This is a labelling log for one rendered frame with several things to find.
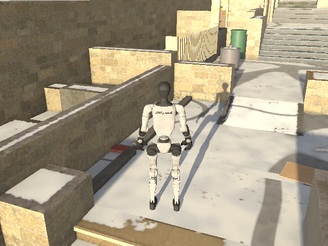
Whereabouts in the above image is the right robot hand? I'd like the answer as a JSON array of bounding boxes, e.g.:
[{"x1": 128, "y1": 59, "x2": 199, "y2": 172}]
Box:
[{"x1": 181, "y1": 140, "x2": 192, "y2": 151}]

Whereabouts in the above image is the robot left shin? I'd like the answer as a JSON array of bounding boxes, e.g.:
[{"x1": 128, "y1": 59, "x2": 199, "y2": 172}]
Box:
[{"x1": 149, "y1": 169, "x2": 157, "y2": 203}]

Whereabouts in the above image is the right robot upper arm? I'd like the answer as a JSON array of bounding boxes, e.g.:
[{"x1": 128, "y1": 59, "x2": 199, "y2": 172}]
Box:
[{"x1": 175, "y1": 104, "x2": 187, "y2": 132}]

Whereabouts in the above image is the left robot forearm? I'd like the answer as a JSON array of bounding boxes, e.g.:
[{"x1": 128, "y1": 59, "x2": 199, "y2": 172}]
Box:
[{"x1": 137, "y1": 125, "x2": 146, "y2": 143}]

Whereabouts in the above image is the left robot upper arm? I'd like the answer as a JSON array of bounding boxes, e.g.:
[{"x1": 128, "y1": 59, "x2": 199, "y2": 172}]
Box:
[{"x1": 141, "y1": 104, "x2": 153, "y2": 132}]

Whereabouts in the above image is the right robot forearm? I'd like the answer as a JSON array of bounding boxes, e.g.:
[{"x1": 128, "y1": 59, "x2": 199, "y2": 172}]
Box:
[{"x1": 182, "y1": 125, "x2": 192, "y2": 142}]

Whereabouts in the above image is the humanoid robot torso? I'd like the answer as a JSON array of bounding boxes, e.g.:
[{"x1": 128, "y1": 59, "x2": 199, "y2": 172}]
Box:
[{"x1": 152, "y1": 102, "x2": 176, "y2": 154}]

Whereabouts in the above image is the left robot hand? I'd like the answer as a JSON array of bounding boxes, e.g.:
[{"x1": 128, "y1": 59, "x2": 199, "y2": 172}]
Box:
[{"x1": 136, "y1": 141, "x2": 148, "y2": 151}]

